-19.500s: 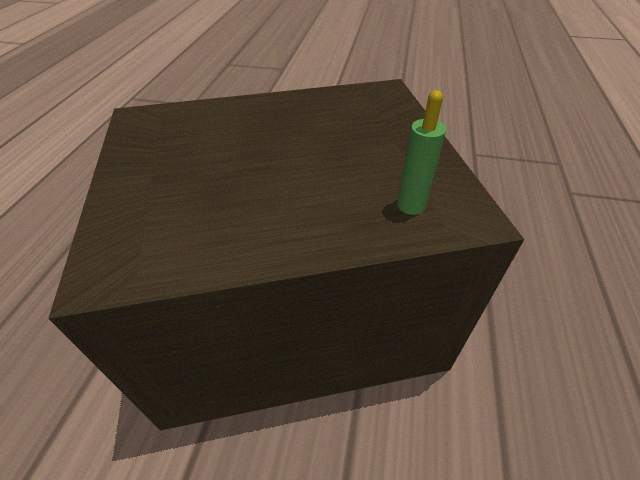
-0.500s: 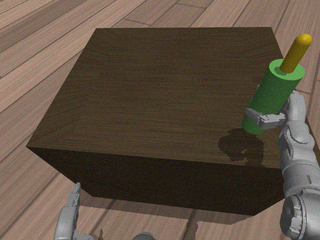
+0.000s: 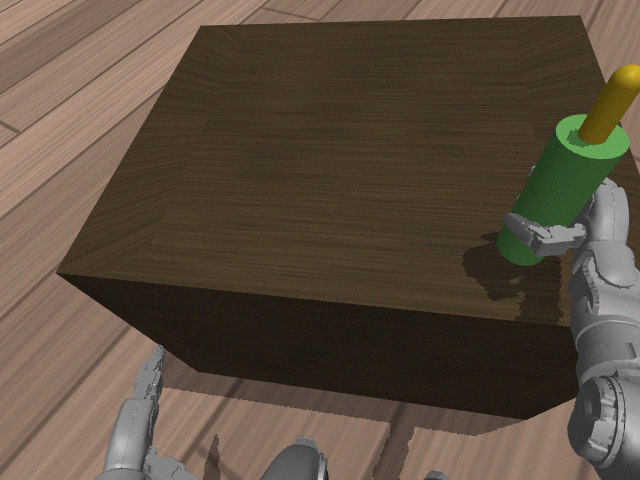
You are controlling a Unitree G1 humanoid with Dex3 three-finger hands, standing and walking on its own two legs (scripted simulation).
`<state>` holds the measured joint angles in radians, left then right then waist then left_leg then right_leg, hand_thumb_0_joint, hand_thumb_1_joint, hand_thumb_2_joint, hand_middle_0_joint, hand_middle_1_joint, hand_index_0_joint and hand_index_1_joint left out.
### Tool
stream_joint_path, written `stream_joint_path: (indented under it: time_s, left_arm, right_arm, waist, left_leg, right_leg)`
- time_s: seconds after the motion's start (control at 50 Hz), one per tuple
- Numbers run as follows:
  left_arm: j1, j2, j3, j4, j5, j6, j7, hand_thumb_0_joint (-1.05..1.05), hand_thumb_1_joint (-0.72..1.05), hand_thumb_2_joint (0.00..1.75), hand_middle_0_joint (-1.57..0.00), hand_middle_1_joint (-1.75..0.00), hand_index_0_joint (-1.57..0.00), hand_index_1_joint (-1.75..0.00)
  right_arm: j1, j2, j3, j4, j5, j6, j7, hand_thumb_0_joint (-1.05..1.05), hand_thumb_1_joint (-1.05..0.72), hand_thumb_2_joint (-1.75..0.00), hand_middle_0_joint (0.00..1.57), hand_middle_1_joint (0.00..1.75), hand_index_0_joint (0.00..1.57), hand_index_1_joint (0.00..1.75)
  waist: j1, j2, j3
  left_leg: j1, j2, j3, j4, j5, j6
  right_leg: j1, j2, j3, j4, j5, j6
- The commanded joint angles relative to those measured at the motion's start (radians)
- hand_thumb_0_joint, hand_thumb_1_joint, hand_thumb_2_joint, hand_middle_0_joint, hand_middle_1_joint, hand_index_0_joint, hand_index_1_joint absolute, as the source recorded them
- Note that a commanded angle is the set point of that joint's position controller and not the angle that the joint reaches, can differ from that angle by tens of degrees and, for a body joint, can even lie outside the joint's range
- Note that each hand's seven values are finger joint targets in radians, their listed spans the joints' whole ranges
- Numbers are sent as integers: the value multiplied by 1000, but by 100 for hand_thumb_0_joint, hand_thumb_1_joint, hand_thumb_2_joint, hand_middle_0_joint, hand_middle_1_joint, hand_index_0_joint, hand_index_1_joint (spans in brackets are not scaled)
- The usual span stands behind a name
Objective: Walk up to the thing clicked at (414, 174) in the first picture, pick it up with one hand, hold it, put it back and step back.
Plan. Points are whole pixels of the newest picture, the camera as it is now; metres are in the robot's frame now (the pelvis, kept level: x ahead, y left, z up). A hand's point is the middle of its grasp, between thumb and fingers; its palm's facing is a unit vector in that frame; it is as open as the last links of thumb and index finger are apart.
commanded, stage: lower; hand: right
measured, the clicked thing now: (563, 179) +0.47 -0.19 +0.10
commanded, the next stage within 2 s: loosen in 0.42 s
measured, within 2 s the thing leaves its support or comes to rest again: rests again in 0.32 s
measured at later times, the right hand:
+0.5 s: hand (536, 216) +0.48 -0.20 +0.01, palm faces +0.14 +0.99 +0.01, open 9.4 cm
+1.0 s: hand (543, 201) +0.49 -0.20 +0.03, palm faces +0.15 +0.99 +0.02, open 11.5 cm
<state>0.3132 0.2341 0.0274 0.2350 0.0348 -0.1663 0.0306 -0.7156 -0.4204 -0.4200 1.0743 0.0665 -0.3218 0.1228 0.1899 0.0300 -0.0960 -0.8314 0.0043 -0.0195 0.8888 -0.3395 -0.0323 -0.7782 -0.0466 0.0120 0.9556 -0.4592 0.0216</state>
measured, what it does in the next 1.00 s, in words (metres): stands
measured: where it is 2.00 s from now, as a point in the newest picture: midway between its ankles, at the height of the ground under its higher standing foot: outside the picture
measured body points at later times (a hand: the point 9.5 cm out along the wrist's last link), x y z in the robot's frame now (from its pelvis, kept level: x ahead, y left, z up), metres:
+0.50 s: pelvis -0.01 +0.00 -0.02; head +0.11 -0.03 +0.41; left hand +0.14 +0.27 -0.02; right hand +0.47 -0.25 +0.02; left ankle +0.05 +0.14 -0.68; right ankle +0.00 -0.13 -0.68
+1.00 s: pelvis -0.02 +0.00 -0.03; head +0.10 -0.03 +0.40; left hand +0.14 +0.27 -0.02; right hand +0.48 -0.25 +0.04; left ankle +0.05 +0.14 -0.68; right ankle +0.00 -0.13 -0.68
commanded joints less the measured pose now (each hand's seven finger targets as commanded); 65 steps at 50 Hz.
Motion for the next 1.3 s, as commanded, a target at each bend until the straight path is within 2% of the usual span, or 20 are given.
stream_joint_path:
  time_s: [0.0,0.02,0.04,0.1,0.14,0.22,0.28,0.3,0.34,0.38,0.42,0.48,0.52,0.58,0.7,0.82,0.96,1.16,1.24,1.28]
  left_arm:
    - [7,177,111,-187,-2,-49,20,0,-56,6,-5,-4,-5,-5]
    - [24,165,97,-186,-2,-47,19,0,-56,6,-5,-4,-5,-5]
    - [28,144,72,-181,2,-45,14,0,-55,6,-5,-5,-5,-5]
    - [-3,186,105,-261,7,-48,22,0,-55,5,-5,-4,-5,-5]
    - [73,176,105,-194,10,-36,16,0,-56,6,-5,-4,-5,-5]
    - [48,168,92,-235,14,-35,17,0,-56,5,-5,-4,-4,-5]
    - [15,171,92,-286,11,-42,14,0,-55,5,-5,-4,-5,-5]
    - [27,200,114,-289,15,-40,18,0,-55,4,-5,-4,-5,-4]
    - [67,143,65,-264,20,-38,10,0,-55,5,-5,-4,-5,-4]
    - [64,166,94,-278,18,-37,9,0,-55,5,-5,-4,-5,-5]
    - [19,203,115,-363,22,-40,12,0,-54,4,-5,-4,-5,-4]
    - [91,170,104,-275,21,-30,5,0,-55,4,-5,-4,-5,-5]
    - [-2,187,106,-377,22,-39,9,0,-57,5,-6,-4,-5,-5]
    - [89,166,92,-337,21,-26,2,0,-51,2,-6,-5,-7,-4]
    - [86,181,107,-348,22,-26,3,0,-52,3,-5,-5,-6,-4]
    - [72,176,103,-348,21,-23,1,0,-54,5,-5,-5,-5,-4]
    - [98,161,93,-353,18,-9,-10,0,-55,5,-5,-5,-5,-5]
    - [93,162,106,-390,13,-3,-8,0,-57,6,-5,-5,-4,-5]
    - [94,164,93,-406,10,3,-11,0,-52,3,-6,-5,-6,-5]
    - [108,164,107,-401,7,12,-7,0,-52,3,-5,-5,-6,-5]
  right_arm:
    - [-658,-329,-60,-367,41,-160,-9,0,-24,-130,126,141,131,141]
    - [-652,-351,-64,-376,37,-164,-13,0,-24,-130,127,141,131,141]
    - [-625,-293,-34,-308,32,-160,-10,0,-23,-130,126,141,131,141]
    - [-679,-331,-52,-364,24,-175,-20,0,-21,-131,127,142,131,142]
    - [-602,-287,-34,-267,21,-166,-15,0,-22,-133,128,144,133,144]
    - [-693,-345,-55,-335,12,-186,-25,0,-19,-133,128,144,132,144]
    - [-614,-288,-44,-222,17,-179,-17,0,-20,-133,128,144,132,144]
    - [-681,-365,-77,-315,13,-194,-22,0,-19,-132,127,143,131,143]
    - [-645,-325,-57,-244,4,-190,-20,0,-19,-132,127,143,132,143]
    - [-609,-332,-74,-199,5,-190,-19,0,-19,-131,126,142,130,142]
    - [-689,-390,-92,-307,-2,-207,-20,0,-20,-133,128,144,133,144]
    - [-624,-311,-62,-186,4,-191,-13,0,-22,-132,128,143,132,143]
    - [-683,-347,-82,-253,-4,-201,-19,0,-13,-124,129,139,134,139]
    - [-652,-344,-74,-224,-8,-192,-17,0,-1,-100,121,117,123,117]
    - [-669,-357,-83,-250,-10,-183,-17,0,29,-57,112,88,113,88]
    - [-585,-320,-73,-120,-18,-157,-8,0,47,-38,89,66,91,66]
    - [-543,-306,-67,-43,-26,-126,-2,0,53,-20,70,46,71,46]
    - [-574,-289,-49,-120,-27,-124,-2,0,56,-5,28,15,28,15]
    - [-562,-321,-65,-126,-28,-120,-6,0,50,-10,12,11,12,11]
    - [-633,-404,-95,-231,-34,-126,-13,0,51,-9,10,10,10,10]
  waist:
    - [-11,-209,-589]
    - [-7,-230,-576]
    - [-6,-217,-548]
    - [0,-246,-669]
    - [9,-246,-575]
    - [6,-257,-596]
    - [39,-195,-567]
    - [22,-238,-616]
    - [17,-255,-583]
    - [23,-241,-557]
    - [27,-256,-679]
    - [46,-240,-526]
    - [41,-236,-647]
    - [37,-228,-568]
    - [37,-257,-602]
    - [57,-206,-510]
    - [50,-171,-452]
    - [56,-184,-520]
    - [48,-179,-504]
    - [30,-244,-584]
  left_leg:
    - [233,-22,30,-30,310,37]
    - [237,-20,25,-31,297,37]
    - [218,-23,29,-27,282,38]
    - [232,-26,33,-3,316,40]
    - [191,-27,34,1,297,42]
    - [203,-22,29,9,278,41]
    - [171,-30,43,7,255,38]
    - [171,-30,42,18,259,40]
    - [142,-30,43,33,262,41]
    - [140,-29,41,37,249,42]
    - [182,-27,38,47,296,41]
    - [125,-28,39,52,251,43]
    - [147,-28,40,58,267,41]
    - [146,-31,44,47,220,41]
    - [125,-32,46,67,244,45]
    - [99,-31,47,52,194,42]
    - [87,-32,40,42,100,37]
    - [112,-30,40,64,171,38]
    - [108,-33,46,59,154,41]
    - [141,-27,34,54,172,40]
  right_leg:
    - [279,31,3,-64,400,-11]
    - [255,34,-2,-61,360,-13]
    - [232,33,0,-61,353,-12]
    - [296,28,7,-36,424,-6]
    - [240,30,7,-33,409,-6]
    - [200,32,2,-25,331,-12]
    - [183,26,14,-18,314,-15]
    - [209,24,15,-15,341,-10]
    - [202,24,10,-3,365,-7]
    - [164,29,11,0,334,-9]
    - [212,26,11,19,374,-10]
    - [111,30,12,19,311,-11]
    - [159,24,17,31,333,-14]
    - [111,29,12,17,266,-14]
    - [134,26,17,29,317,-8]
    - [59,24,16,26,235,-17]
    - [-22,24,13,16,123,-25]
    - [11,27,9,37,195,-25]
    - [10,25,14,26,190,-23]
    - [63,27,2,28,199,-22]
